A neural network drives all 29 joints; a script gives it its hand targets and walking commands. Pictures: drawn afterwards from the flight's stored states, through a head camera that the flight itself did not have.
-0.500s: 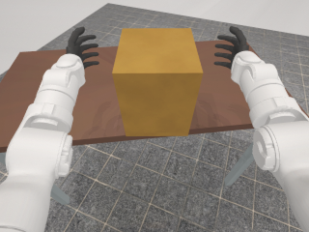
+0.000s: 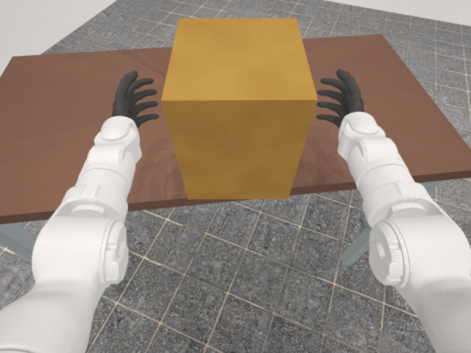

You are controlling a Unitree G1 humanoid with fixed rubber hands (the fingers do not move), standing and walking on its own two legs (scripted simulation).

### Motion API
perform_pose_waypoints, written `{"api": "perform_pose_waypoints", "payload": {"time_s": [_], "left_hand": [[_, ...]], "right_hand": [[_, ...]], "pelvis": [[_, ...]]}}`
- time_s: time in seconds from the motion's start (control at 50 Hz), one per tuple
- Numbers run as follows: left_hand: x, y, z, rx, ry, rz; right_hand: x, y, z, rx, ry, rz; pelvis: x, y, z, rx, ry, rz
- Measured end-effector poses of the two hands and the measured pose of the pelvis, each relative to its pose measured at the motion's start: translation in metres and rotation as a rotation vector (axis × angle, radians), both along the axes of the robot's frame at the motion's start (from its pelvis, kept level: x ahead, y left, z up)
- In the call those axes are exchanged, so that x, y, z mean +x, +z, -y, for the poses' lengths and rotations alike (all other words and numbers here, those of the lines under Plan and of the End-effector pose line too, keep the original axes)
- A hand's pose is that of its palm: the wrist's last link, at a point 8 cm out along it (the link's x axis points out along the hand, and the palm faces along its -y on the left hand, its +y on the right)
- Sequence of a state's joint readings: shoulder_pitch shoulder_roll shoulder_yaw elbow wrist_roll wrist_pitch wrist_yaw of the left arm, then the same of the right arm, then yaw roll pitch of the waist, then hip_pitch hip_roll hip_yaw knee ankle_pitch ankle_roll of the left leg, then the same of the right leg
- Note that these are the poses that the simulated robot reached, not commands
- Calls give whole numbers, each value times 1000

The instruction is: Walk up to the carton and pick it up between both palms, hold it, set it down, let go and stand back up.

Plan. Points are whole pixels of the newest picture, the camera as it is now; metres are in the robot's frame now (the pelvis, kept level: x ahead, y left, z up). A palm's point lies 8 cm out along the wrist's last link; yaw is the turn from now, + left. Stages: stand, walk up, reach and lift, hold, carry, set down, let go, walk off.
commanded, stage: reach and lift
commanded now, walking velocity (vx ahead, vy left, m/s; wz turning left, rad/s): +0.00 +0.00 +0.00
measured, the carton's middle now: (238, 116) +0.51 +0.00 +0.10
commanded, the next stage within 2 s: none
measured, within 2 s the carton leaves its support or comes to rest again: neither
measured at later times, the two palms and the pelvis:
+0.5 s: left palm (137, 119) +0.48 +0.17 +0.12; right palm (338, 123) +0.46 -0.17 +0.12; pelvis -0.01 +0.02 +0.00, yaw -2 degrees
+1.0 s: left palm (147, 115) +0.48 +0.15 +0.13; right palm (321, 119) +0.47 -0.14 +0.13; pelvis +0.00 +0.01 +0.01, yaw +0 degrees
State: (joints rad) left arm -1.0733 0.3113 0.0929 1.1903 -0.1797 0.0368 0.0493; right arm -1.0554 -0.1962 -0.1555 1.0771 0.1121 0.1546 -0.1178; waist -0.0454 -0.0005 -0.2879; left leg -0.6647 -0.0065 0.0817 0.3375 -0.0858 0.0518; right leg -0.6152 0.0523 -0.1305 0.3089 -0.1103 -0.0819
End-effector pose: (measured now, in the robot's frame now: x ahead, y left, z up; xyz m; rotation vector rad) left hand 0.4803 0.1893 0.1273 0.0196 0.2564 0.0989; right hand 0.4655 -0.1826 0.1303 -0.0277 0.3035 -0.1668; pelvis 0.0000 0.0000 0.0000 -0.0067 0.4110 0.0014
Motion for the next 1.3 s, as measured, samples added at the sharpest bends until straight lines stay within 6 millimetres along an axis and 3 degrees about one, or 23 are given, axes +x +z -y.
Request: {"api": "perform_pose_waypoints", "payload": {"time_s": [0.2, 0.52, 0.7, 1.08, 1.3], "left_hand": [[0, -22, 5, 18, -19, -3], [4, -3, 16, 26, -36, 13], [3, 2, 28, 20, -43, 38], [4, 2, 35, 15, -10, 44], [1, -1, 36, 13, -3, 49]], "right_hand": [[1, -19, -11, 3, 6, 13], [-2, -10, -17, 3, -6, 17], [2, -3, -37, 17, 16, 45], [1, -6, -47, 4, -8, 68], [-1, -10, -47, -13, -6, 107]], "pelvis": [[-6, -5, -9, -8, -2, -60], [-11, -4, -23, -21, -27, -42], [-10, -1, -23, -21, -16, -17], [7, 9, -10, -4, 15, 85], [29, 15, -2, 7, 45, 179]]}}
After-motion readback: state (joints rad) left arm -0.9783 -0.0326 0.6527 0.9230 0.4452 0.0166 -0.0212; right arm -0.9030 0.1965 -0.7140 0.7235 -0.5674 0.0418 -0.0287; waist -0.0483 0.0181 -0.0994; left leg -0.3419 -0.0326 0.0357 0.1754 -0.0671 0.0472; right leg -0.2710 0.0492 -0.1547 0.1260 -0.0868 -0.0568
